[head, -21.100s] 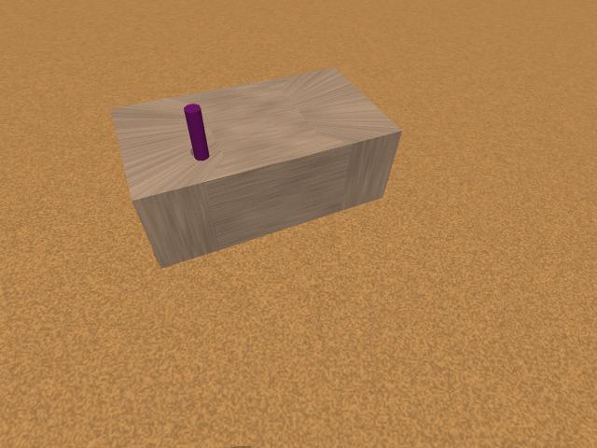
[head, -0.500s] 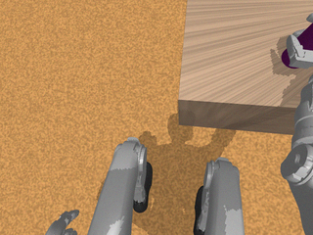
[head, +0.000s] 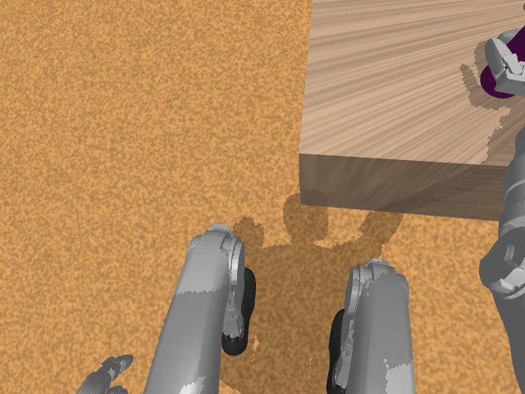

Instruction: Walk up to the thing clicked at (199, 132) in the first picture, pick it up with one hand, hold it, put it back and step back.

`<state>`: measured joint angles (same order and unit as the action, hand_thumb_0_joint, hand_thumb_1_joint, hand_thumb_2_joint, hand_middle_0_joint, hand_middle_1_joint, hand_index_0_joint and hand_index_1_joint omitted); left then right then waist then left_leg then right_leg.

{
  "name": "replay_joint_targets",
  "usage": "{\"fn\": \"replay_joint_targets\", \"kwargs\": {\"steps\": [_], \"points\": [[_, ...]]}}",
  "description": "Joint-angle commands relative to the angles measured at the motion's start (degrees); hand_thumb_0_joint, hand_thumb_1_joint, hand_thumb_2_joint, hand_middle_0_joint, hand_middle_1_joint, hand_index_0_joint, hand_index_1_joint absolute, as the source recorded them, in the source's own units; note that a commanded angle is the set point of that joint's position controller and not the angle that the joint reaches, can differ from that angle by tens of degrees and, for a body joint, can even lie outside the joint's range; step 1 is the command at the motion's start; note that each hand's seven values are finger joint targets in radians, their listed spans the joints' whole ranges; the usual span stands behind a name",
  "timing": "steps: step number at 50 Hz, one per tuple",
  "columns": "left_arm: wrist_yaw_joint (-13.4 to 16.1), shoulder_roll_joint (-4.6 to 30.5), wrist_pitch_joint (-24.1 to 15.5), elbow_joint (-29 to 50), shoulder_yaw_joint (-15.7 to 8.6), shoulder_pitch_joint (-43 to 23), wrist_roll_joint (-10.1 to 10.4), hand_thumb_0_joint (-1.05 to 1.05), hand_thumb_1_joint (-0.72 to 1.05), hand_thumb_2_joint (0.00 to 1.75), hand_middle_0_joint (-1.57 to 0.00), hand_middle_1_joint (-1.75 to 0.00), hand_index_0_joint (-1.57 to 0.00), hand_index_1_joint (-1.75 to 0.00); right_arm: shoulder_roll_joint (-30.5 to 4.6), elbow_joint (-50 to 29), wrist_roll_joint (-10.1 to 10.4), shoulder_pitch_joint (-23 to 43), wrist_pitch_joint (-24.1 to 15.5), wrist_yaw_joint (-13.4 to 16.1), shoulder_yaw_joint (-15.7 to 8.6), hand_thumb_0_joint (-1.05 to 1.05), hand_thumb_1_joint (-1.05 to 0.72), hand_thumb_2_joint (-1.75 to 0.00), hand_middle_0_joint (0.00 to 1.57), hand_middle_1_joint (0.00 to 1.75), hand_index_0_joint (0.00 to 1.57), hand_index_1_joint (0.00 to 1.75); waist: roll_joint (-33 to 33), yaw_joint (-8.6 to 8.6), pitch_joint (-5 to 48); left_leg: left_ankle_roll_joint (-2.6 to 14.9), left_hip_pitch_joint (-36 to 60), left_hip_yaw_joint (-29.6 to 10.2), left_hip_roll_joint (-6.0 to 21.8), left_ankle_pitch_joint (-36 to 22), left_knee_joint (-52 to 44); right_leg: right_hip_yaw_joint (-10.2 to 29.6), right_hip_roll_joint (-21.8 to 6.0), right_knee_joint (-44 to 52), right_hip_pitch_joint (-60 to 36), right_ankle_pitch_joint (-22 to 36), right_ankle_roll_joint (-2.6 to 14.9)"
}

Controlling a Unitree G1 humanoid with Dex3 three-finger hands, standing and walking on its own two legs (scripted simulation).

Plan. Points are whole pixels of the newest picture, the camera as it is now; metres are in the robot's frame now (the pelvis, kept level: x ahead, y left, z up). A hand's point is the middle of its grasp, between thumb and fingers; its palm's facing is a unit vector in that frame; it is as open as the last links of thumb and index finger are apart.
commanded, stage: open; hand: right
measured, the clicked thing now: out of the picture +0.57 -0.24 +0.05
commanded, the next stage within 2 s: withdraw in 0.26 s
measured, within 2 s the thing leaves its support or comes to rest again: neither
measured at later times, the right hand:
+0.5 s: hand out of the picture +0.58 -0.23 +0.02, palm faces +0.28 +0.96 -0.03, open 14.7 cm
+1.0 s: hand out of the picture +0.54 -0.32 +0.16, palm faces +0.32 +0.90 -0.30, open 16.9 cm
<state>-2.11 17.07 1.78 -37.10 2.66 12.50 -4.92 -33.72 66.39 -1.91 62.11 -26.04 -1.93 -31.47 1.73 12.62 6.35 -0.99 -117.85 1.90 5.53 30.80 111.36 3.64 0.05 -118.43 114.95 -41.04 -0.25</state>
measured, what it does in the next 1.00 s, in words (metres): rises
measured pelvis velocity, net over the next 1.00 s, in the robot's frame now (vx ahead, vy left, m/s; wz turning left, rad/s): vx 0.02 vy -0.01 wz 0.02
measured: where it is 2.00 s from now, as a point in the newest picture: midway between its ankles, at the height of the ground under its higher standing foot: (287, 348)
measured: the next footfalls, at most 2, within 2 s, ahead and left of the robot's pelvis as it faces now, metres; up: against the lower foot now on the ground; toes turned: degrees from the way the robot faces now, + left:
none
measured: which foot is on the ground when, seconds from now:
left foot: down 0.00-1.00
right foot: down 0.00-1.00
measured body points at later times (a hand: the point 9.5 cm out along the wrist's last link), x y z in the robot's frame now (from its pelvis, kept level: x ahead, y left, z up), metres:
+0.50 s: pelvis +0.00 +0.00 +0.00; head +0.24 -0.03 +0.38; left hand +0.03 +0.28 -0.11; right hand +0.56 -0.28 +0.02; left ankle +0.12 +0.14 -0.41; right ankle +0.06 -0.12 -0.41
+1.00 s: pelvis +0.02 -0.01 +0.13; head +0.22 -0.04 +0.54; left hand +0.08 +0.27 +0.02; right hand +0.52 -0.37 +0.18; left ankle +0.12 +0.14 -0.40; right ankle +0.06 -0.12 -0.41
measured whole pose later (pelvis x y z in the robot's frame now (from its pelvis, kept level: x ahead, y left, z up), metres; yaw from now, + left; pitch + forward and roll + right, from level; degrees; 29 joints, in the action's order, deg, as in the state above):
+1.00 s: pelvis +0.02 -0.01 +0.13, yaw +1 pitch +31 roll +4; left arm -0.4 16.5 5.0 -35.0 1.6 14.7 0.4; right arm -40.8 58.1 -6.1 51.2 -6.9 -3.2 -28.2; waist 0.6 8.0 6.7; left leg -1.4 -89.6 3.3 3.2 27.7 86.5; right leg 3.0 -2.4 -93.9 87.3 -37.8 0.0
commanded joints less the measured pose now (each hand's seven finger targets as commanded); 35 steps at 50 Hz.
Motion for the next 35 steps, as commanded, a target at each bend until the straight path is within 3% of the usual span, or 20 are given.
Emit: {"fn": "replay_joint_targets", "kwargs": {"steps": [1, 3, 10, 17, 20, 23, 25, 28, 30, 31, 32, 34, 35], "points": [[1.0, 12.6, -0.1, 1.3, -4.4, 13.4, 0.3, 0.0, 0.9, 0.9, -0.21, -0.31, -0.21, -0.3, -16.3, -14.7, 0.5, 25.4, -4.7, 0.6, -1.0, 0.0, 0.18, -0.5, 0.93, 0.7, 0.93, 0.7, 11.1, 0.69, 42.3, 2.28, 29.4, 0.6, -2.0, -7.1, -9.9, -1.7, 0.3, 16.2, -21.5, 11.7, 1.16], [0.9, 12.6, -0.1, 1.3, -4.4, 13.5, 0.4, 0.0, 0.89, 0.9, -0.21, -0.31, -0.21, -0.31, -14.4, -11.6, 0.3, 23.7, -4.0, 0.6, 0.1, 0.0, 0.23, -0.38, 0.79, 0.58, 0.8, 0.58, 11.9, 1.32, 41.3, 2.41, 28.1, 1.0, -2.1, -7.4, -9.8, -1.5, 0.3, 16.6, -23.2, 12.5, 0.93], [1.1, 12.6, 0.2, 1.9, -4.3, 13.4, 0.5, 0.0, 0.88, 0.91, -0.21, -0.31, -0.21, -0.31, -14.5, -12.5, 0.5, 24.6, -3.6, 0.6, 0.5, 0.0, 0.27, -0.29, 0.5, 0.38, 0.5, 0.38, 10.9, 1.12, 40.3, 2.36, 28.0, 0.9, -2.0, -6.0, -10.2, -1.3, 0.3, 16.8, -21.2, 10.4, 1.25], [0.8, 12.9, 0.6, 1.5, -4.4, 14.3, 0.5, 0.0, 0.87, 0.91, -0.22, -0.31, -0.21, -0.32, -13.2, -12.5, 0.7, 23.5, -3.4, 0.4, 0.8, 0.0, 0.27, -0.21, 0.32, 0.24, 0.31, 0.24, 12.2, 1.3, 40.2, 2.72, 26.1, 1.4, -2.0, -8.1, -8.8, -0.4, 0.1, 16.9, -23.8, 13.8, 0.67], [0.9, 12.5, 0.7, 2.0, -4.3, 14.2, 0.5, 0.0, 0.89, 0.9, -0.21, -0.3, -0.21, -0.31, -14.5, -12.8, 0.6, 23.8, -3.5, 0.4, 0.7, 0.0, 0.28, -0.21, 0.21, 0.2, 0.21, 0.2, 10.1, 1.6, 41.9, 2.46, 30.0, 0.7, -2.0, -8.3, -9.9, -1.7, 0.4, 15.5, -21.2, 12.9, 1.32], [1.1, 12.5, 1.0, 2.3, -4.1, 14.2, 0.7, 0.0, 0.88, 0.9, -0.21, -0.3, -0.21, -0.31, -20.5, -16.5, 0.4, 25.0, -3.5, 0.6, -2.2, 0.0, 0.33, -0.1, 0.11, 0.08, 0.1, 0.08, 11.2, -0.51, 45.4, 2.29, 34.1, -0.2, -2.0, -8.4, -10.9, -2.6, 0.5, 15.9, -21.0, 12.5, 1.49], [1.4, 13.5, 1.1, 2.3, -4.7, 14.0, 1.0, 0.0, 0.88, 0.91, -0.21, -0.3, -0.2, -0.31, -20.8, -18.5, 0.6, 25.6, -2.7, 0.5, -2.6, 0.0, 0.33, -0.08, 0.09, 0.06, 0.08, 0.06, 12.6, -0.69, 46.2, 2.38, 33.8, 0.2, -2.0, -8.0, -11.3, -2.0, 0.3, 18.0, -24.3, 12.9, 1.04], [1.7, 13.0, 1.5, 2.9, -4.7, 14.6, 1.4, 0.0, 0.87, 0.91, -0.21, -0.3, -0.2, -0.31, -23.6, -24.0, 0.4, 26.6, -1.4, 0.2, -3.6, 0.0, 0.36, -0.07, 0.08, 0.05, 0.08, 0.05, 14.6, -1.38, 51.9, 2.59, 38.0, 0.1, -2.2, -11.7, -12.4, -2.1, 0.1, 19.4, -30.1, 17.3, 0.71], [2.0, 12.5, 1.7, 3.1, -4.5, 14.4, 1.9, 0.0, 0.85, 0.9, -0.21, -0.29, -0.19, -0.31, -23.5, -22.6, 0.4, 23.6, 0.3, -0.4, -3.6, 0.0, 0.37, -0.07, 0.08, 0.05, 0.07, 0.05, 13.3, -1.42, 50.2, 2.58, 39.3, 0.2, -2.4, -11.8, -14.1, -1.9, -0.1, 21.0, -31.0, 17.4, 0.76], [2.4, 13.6, 1.6, 2.5, -5.6, 14.5, 2.1, 0.0, 0.87, 0.91, -0.21, -0.3, -0.2, -0.31, -23.1, -21.8, 0.5, 23.6, 1.4, -1.0, -3.3, 0.0, 0.37, -0.07, 0.08, 0.05, 0.07, 0.05, 13.6, -0.92, 49.8, 2.45, 39.1, 0.1, -2.4, -10.8, -15.2, -1.8, -0.2, 21.5, -31.8, 16.5, 0.82], [2.4, 12.5, 1.7, 3.0, -4.8, 14.3, 2.5, 0.0, 0.86, 0.91, -0.21, -0.29, -0.19, -0.31, -23.4, -22.4, 0.8, 23.3, 2.1, -1.3, -3.3, 0.0, 0.39, -0.07, 0.07, 0.05, 0.07, 0.05, 13.1, -1.23, 48.0, 2.64, 39.1, 0.3, -2.6, -11.0, -15.8, -1.6, -0.4, 22.7, -31.8, 16.7, 0.75], [3.1, 13.1, 1.7, 2.8, -5.3, 14.2, 3.0, 0.0, 0.86, 0.91, -0.21, -0.29, -0.19, -0.31, -25.8, -22.3, 1.2, 22.3, 3.7, -2.1, -4.6, 0.0, 0.41, -0.07, 0.07, 0.05, 0.07, 0.05, 12.1, -1.71, 47.5, 2.4, 41.4, 0.0, -2.6, -9.7, -18.6, -1.7, -0.4, 24.4, -32.7, 15.0, 1.01], [3.3, 13.3, 1.3, 2.7, -5.6, 14.1, 3.5, 0.0, 0.86, 0.91, -0.21, -0.29, -0.19, -0.31, -24.4, -19.5, 1.5, 20.1, 5.0, -2.7, -4.1, 0.0, 0.42, -0.07, 0.07, 0.05, 0.07, 0.05, 10.7, -1.37, 44.7, 2.27, 40.6, 0.3, -2.8, -8.4, -19.7, -1.4, -0.5, 25.6, -33.1, 13.8, 1.07]]}}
